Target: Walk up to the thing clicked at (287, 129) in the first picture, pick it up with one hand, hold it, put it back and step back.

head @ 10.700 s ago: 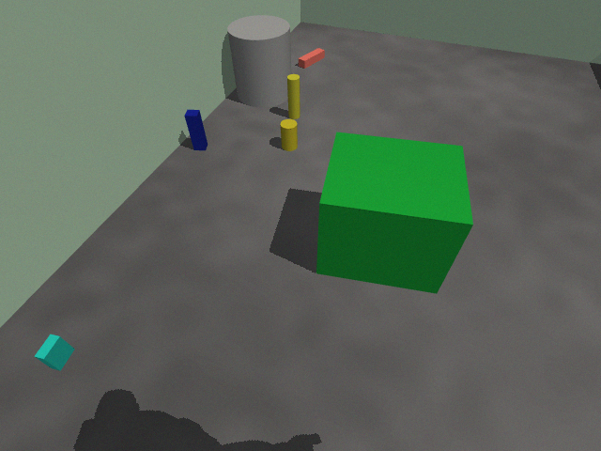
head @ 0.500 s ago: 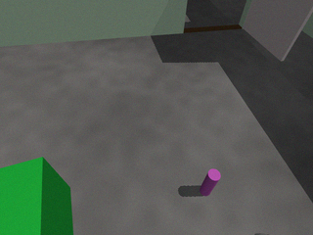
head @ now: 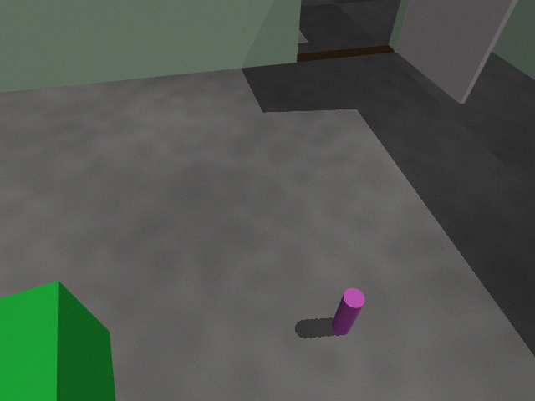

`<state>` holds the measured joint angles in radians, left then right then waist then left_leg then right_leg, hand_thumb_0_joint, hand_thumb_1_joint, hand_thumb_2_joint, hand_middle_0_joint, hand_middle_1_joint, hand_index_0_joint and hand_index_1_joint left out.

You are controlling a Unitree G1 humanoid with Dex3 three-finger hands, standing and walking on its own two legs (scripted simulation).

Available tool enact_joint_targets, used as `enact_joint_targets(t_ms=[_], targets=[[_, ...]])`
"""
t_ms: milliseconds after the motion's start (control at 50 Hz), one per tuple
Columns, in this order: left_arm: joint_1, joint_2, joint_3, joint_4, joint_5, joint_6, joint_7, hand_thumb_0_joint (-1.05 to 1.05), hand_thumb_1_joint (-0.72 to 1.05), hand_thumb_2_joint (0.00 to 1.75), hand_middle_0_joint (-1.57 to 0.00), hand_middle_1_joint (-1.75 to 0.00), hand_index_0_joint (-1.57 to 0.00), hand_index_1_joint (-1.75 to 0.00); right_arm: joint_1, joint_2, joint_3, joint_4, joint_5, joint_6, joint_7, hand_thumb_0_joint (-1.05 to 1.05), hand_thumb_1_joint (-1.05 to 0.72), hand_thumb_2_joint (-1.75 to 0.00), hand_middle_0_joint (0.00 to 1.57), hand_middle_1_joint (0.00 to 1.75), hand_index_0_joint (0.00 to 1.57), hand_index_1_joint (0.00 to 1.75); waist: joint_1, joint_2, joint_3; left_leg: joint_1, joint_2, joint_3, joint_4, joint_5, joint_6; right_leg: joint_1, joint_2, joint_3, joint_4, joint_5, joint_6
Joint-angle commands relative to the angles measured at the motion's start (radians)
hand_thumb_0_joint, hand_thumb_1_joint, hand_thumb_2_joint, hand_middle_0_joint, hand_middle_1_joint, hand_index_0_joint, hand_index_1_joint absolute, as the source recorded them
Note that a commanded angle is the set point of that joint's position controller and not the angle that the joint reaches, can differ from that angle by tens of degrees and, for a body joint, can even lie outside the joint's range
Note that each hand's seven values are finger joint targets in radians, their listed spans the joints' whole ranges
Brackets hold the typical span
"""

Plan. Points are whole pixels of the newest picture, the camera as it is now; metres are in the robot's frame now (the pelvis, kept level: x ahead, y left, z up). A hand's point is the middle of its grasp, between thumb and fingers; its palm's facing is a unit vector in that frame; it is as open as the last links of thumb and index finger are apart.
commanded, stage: stand
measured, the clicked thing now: out of the picture +0.58 +1.48 -0.71
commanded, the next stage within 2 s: none
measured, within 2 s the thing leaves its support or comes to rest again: neither
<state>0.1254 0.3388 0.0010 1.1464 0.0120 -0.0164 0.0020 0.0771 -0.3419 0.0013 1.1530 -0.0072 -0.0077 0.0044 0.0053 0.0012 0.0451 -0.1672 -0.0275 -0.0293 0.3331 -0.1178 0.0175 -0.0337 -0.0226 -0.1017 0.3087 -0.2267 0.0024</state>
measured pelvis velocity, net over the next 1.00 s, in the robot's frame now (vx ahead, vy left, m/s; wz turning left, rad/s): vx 0.01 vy -0.02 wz -0.02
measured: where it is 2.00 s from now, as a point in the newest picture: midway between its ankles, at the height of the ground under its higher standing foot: outside the picture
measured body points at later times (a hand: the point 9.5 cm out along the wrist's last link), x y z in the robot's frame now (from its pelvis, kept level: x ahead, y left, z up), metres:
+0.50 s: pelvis +0.00 -0.02 +0.00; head +0.01 -0.02 +0.45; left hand +0.07 +0.28 -0.13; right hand +0.08 -0.31 -0.14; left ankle +0.04 +0.11 -0.75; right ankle -0.03 -0.11 -0.75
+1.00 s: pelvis +0.01 -0.02 +0.00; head +0.01 -0.02 +0.45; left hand +0.08 +0.28 -0.13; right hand +0.08 -0.32 -0.13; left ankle +0.04 +0.11 -0.75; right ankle -0.03 -0.11 -0.75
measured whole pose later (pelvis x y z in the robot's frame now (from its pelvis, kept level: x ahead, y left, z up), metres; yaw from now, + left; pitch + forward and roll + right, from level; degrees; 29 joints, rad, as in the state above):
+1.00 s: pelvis +0.01 -0.02 +0.00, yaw -1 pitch -2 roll +0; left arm 0.13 0.35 0.01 1.13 0.01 -0.01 0.00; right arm 0.10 -0.35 0.02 1.14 -0.01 -0.01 0.00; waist 0.01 0.00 0.05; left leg -0.15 0.00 -0.02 0.32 -0.13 -0.01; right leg -0.02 0.01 -0.08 0.29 -0.22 -0.02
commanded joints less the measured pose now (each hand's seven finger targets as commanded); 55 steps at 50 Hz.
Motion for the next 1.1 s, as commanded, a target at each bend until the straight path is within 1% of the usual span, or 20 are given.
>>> enact_joint_targets(t_ms=[0,40,60,120,220,280,340,380,440,460,520,620,720,760,820,880,980,1020,1040,1080], targets=[[-0.025,0.211,0.041,-0.054,0.001,-0.013,0.010,0.00,0.90,0.90,-0.20,-0.30,-0.20,-0.30,-0.064,-0.209,-0.036,-0.059,0.001,-0.023,-0.012,0.00,-0.90,-0.90,0.20,0.30,0.20,0.30,-0.002,0.007,-0.047,0.026,0.136,-0.135,-0.057,0.094,0.002,-0.046,-0.131,0.122,-0.076,0.029,-0.018],[-0.031,0.216,0.043,-0.061,0.002,-0.014,0.011,0.00,0.90,0.90,-0.20,-0.30,-0.20,-0.30,-0.063,-0.207,-0.036,-0.060,-0.002,-0.023,-0.012,0.00,-0.90,-0.90,0.20,0.30,0.20,0.30,0.000,-0.001,-0.056,0.035,0.137,-0.129,-0.044,0.113,0.002,-0.048,-0.133,0.125,-0.084,0.048,-0.016],[-0.042,0.218,0.043,-0.063,0.002,-0.013,0.010,0.00,0.90,0.90,-0.20,-0.30,-0.20,-0.30,-0.050,-0.208,-0.034,-0.056,0.000,-0.023,-0.013,0.00,-0.90,-0.90,0.20,0.30,0.20,0.30,-0.008,-0.005,-0.044,0.023,0.136,-0.130,-0.055,0.090,0.001,-0.045,-0.132,0.126,-0.084,0.031,-0.019],[-0.031,0.214,0.045,-0.062,0.003,-0.011,0.009,0.00,0.90,0.90,-0.20,-0.30,-0.20,-0.30,-0.057,-0.217,-0.036,-0.057,-0.001,-0.021,-0.014,0.00,-0.90,-0.90,0.20,0.30,0.20,0.30,0.000,0.008,-0.054,0.031,0.137,-0.130,-0.052,0.070,0.001,-0.044,-0.131,0.127,-0.083,0.027,-0.019],[-0.043,0.220,0.046,-0.067,-0.003,-0.011,0.009,0.00,0.90,0.90,-0.20,-0.30,-0.20,-0.30,-0.043,-0.213,-0.031,-0.055,0.000,-0.024,-0.015,0.00,-0.90,-0.90,0.20,0.30,0.20,0.30,-0.002,0.001,-0.062,0.037,0.143,-0.124,-0.043,0.133,0.002,-0.030,-0.133,0.133,-0.081,0.070,-0.020],[-0.033,0.219,0.046,-0.066,-0.004,-0.011,0.009,0.00,0.90,0.90,-0.20,-0.30,-0.20,-0.30,-0.041,-0.214,-0.030,-0.055,0.000,-0.024,-0.018,0.00,-0.90,-0.90,0.20,0.30,0.20,0.30,0.002,0.000,-0.077,0.049,0.144,-0.118,-0.028,0.179,0.002,-0.020,-0.135,0.132,-0.078,0.133,-0.016],[-0.037,0.223,0.046,-0.070,-0.002,-0.012,0.009,0.00,0.90,0.90,-0.20,-0.30,-0.20,-0.30,-0.031,-0.211,-0.027,-0.054,0.000,-0.024,-0.017,0.00,-0.90,-0.90,0.20,0.30,0.20,0.30,-0.002,-0.010,-0.076,0.053,0.144,-0.113,-0.029,0.167,0.000,-0.024,-0.133,0.133,-0.081,0.136,-0.016],[-0.044,0.224,0.047,-0.070,-0.002,-0.011,0.010,0.00,0.90,0.90,-0.20,-0.30,-0.20,-0.30,-0.029,-0.212,-0.025,-0.055,0.000,-0.021,-0.017,0.00,-0.90,-0.90,0.20,0.30,0.20,0.30,-0.005,-0.011,-0.053,0.036,0.141,-0.114,-0.040,0.129,-0.002,-0.034,-0.131,0.134,-0.087,0.097,-0.017],[-0.040,0.226,0.046,-0.072,-0.002,-0.011,0.010,0.00,0.90,0.90,-0.20,-0.30,-0.20,-0.30,-0.033,-0.208,-0.024,-0.061,-0.001,-0.021,-0.017,0.00,-0.90,-0.90,0.20,0.30,0.20,0.30,-0.004,-0.011,-0.067,0.053,0.144,-0.103,-0.024,0.164,-0.001,-0.032,-0.134,0.133,-0.084,0.146,-0.015],[-0.044,0.224,0.045,-0.072,-0.003,-0.012,0.010,0.00,0.90,0.90,-0.20,-0.30,-0.20,-0.30,-0.025,-0.211,-0.023,-0.058,0.000,-0.020,-0.017,0.00,-0.90,-0.90,0.20,0.30,0.20,0.30,-0.006,-0.011,-0.051,0.037,0.143,-0.108,-0.034,0.136,-0.004,-0.040,-0.130,0.134,-0.091,0.111,-0.015],[-0.033,0.222,0.044,-0.075,-0.001,-0.011,0.008,0.00,0.90,0.90,-0.20,-0.30,-0.20,-0.30,-0.033,-0.211,-0.023,-0.064,-0.003,-0.021,-0.018,0.00,-0.90,-0.90,0.20,0.30,0.20,0.30,-0.002,-0.004,-0.079,0.061,0.146,-0.100,-0.019,0.166,0.000,-0.031,-0.133,0.136,-0.087,0.159,-0.017],[-0.037,0.222,0.046,-0.074,-0.001,-0.011,0.008,0.00,0.90,0.90,-0.20,-0.30,-0.20,-0.30,-0.033,-0.210,-0.021,-0.064,0.000,-0.021,-0.019,0.00,-0.90,-0.90,0.20,0.30,0.20,0.30,-0.006,0.003,-0.059,0.055,0.147,-0.105,-0.033,0.126,0.000,-0.042,-0.129,0.142,-0.097,0.104,-0.021],[-0.038,0.220,0.045,-0.079,-0.004,-0.012,0.007,0.00,0.90,0.90,-0.20,-0.30,-0.20,-0.30,-0.025,-0.212,-0.018,-0.068,-0.001,-0.024,-0.020,0.00,-0.90,-0.90,0.20,0.30,0.20,0.30,-0.002,0.007,-0.078,0.065,0.155,-0.100,-0.028,0.194,0.003,-0.020,-0.131,0.138,-0.077,0.170,-0.021],[-0.015,0.221,0.046,-0.076,-0.006,-0.011,0.009,0.00,0.90,0.90,-0.20,-0.30,-0.20,-0.30,-0.034,-0.216,-0.020,-0.072,-0.002,-0.026,-0.020,0.00,-0.90,-0.90,0.20,0.30,0.20,0.30,0.005,0.011,-0.100,0.087,0.155,-0.093,-0.011,0.245,0.004,-0.009,-0.130,0.134,-0.068,0.242,-0.015],[-0.030,0.222,0.046,-0.079,-0.003,-0.009,0.008,0.00,0.90,0.90,-0.20,-0.30,-0.20,-0.30,-0.027,-0.211,-0.018,-0.071,0.000,-0.024,-0.022,0.00,-0.90,-0.90,0.20,0.30,0.20,0.30,-0.002,0.000,-0.071,0.068,0.152,-0.093,-0.027,0.185,0.000,-0.027,-0.128,0.137,-0.079,0.174,-0.020],[-0.037,0.217,0.045,-0.074,-0.001,-0.008,0.006,0.00,0.90,0.90,-0.20,-0.30,-0.20,-0.30,-0.033,-0.220,-0.019,-0.069,0.002,-0.020,-0.020,0.00,-0.90,-0.90,0.20,0.30,0.20,0.30,-0.002,0.000,-0.033,0.038,0.150,-0.107,-0.051,0.087,0.002,-0.045,-0.124,0.143,-0.103,0.055,-0.021],[-0.027,0.224,0.046,-0.075,-0.002,-0.012,0.006,0.00,0.90,0.90,-0.20,-0.30,-0.20,-0.30,-0.019,-0.216,-0.016,-0.073,0.000,-0.026,-0.020,0.00,-0.90,-0.90,0.20,0.30,0.20,0.30,-0.003,-0.005,-0.072,0.068,0.155,-0.099,-0.037,0.174,0.003,-0.020,-0.128,0.142,-0.082,0.151,-0.019],[-0.024,0.223,0.047,-0.078,-0.001,-0.009,0.007,0.00,0.90,0.90,-0.20,-0.30,-0.20,-0.30,-0.031,-0.218,-0.018,-0.074,-0.001,-0.025,-0.021,0.00,-0.90,-0.90,0.20,0.30,0.20,0.30,0.004,0.008,-0.071,0.073,0.153,-0.099,-0.036,0.160,0.001,-0.029,-0.127,0.142,-0.084,0.140,-0.021],[-0.034,0.224,0.047,-0.077,-0.003,-0.009,0.006,0.00,0.90,0.90,-0.20,-0.30,-0.20,-0.30,-0.016,-0.216,-0.015,-0.070,0.001,-0.025,-0.022,0.00,-0.90,-0.90,0.20,0.30,0.20,0.30,-0.004,0.006,-0.063,0.058,0.153,-0.101,-0.045,0.161,-0.001,-0.026,-0.126,0.142,-0.082,0.128,-0.022],[-0.028,0.223,0.046,-0.076,-0.001,-0.009,0.006,0.00,0.90,0.90,-0.20,-0.30,-0.20,-0.30,-0.028,-0.215,-0.016,-0.073,0.000,-0.024,-0.021,0.00,-0.90,-0.90,0.20,0.30,0.20,0.30,0.000,0.005,-0.054,0.062,0.151,-0.102,-0.044,0.137,-0.001,-0.045,-0.125,0.143,-0.090,0.104,-0.021]])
